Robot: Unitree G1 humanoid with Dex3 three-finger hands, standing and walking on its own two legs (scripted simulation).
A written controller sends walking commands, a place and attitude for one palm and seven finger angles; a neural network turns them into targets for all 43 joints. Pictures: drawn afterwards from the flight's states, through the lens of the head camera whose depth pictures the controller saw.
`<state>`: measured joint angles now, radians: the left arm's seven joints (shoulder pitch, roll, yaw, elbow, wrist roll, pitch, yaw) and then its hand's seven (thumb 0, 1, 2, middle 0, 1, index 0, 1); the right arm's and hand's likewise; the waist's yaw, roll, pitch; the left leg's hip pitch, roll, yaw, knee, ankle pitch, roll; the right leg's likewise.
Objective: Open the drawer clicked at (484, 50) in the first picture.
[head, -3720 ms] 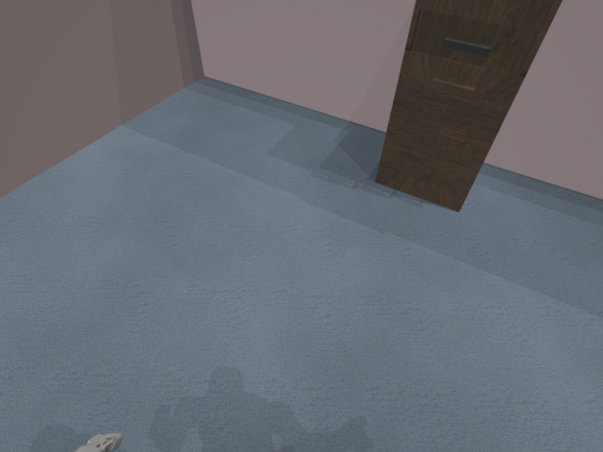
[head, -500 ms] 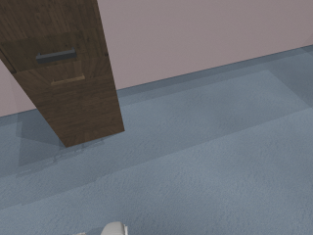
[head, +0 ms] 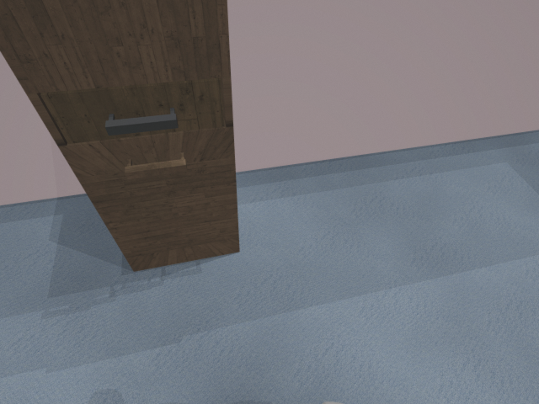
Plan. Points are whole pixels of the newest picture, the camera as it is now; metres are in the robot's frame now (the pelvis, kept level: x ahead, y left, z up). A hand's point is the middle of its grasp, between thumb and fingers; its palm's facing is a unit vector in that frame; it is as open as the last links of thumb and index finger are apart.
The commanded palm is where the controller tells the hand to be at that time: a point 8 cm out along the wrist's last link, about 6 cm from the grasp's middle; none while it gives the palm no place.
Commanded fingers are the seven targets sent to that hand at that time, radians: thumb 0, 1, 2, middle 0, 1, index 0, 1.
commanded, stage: turn to face it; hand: left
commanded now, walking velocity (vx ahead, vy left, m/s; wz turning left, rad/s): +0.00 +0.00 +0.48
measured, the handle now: (142, 119) +0.70 +0.35 -0.02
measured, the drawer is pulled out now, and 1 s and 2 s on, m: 0.00 0.00 0.00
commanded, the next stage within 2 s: take the last steps up to it in 0.36 s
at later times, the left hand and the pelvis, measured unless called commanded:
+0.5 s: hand out of the picture +0.01 +0.15 -0.16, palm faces +0.27 -0.93 -0.24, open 7.3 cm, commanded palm none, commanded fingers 0.00 0.90 0.90 -0.20 -0.30 -0.20 -0.30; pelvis +0.00 -0.04 +0.00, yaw +14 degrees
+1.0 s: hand out of the picture +0.07 +0.18 -0.17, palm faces +0.25 -0.95 -0.20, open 7.3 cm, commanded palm none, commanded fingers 0.00 0.90 0.90 -0.20 -0.30 -0.20 -0.30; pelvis +0.08 -0.01 +0.00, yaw +15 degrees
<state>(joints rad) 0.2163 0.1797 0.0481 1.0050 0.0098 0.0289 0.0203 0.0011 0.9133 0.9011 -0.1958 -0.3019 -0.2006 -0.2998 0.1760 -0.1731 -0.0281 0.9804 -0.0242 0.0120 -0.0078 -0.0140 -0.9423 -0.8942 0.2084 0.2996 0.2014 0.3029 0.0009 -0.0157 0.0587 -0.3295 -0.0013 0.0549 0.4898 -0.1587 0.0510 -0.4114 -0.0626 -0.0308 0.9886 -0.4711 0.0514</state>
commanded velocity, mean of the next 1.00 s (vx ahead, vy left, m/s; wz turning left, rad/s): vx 0.17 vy -0.02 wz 0.15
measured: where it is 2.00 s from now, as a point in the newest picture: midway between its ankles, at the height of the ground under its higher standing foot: (264, 397)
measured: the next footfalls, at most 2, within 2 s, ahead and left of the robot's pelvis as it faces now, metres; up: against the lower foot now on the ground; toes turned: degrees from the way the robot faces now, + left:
right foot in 0.20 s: +0.06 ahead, -0.15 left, +0.00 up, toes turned +2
left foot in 0.60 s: -0.01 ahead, +0.09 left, +0.00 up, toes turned +21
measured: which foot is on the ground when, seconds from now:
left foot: down 0.00-0.20, up 0.22-0.58, down 0.60-1.00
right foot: up 0.00-0.18, down 0.20-0.60, up 0.62-1.00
